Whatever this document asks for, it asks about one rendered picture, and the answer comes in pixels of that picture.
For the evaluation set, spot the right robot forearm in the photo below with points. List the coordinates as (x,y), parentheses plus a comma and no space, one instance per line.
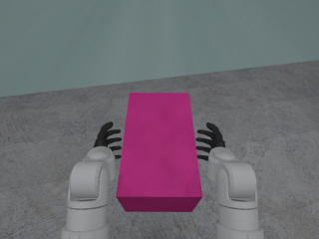
(236,196)

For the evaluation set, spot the left robot forearm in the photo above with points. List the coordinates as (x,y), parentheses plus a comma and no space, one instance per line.
(88,195)

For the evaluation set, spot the robot left hand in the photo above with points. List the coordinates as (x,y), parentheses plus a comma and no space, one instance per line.
(104,134)

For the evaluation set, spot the robot right hand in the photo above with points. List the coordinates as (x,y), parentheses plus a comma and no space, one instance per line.
(215,141)

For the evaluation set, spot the carton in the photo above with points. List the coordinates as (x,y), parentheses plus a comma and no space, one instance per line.
(159,167)

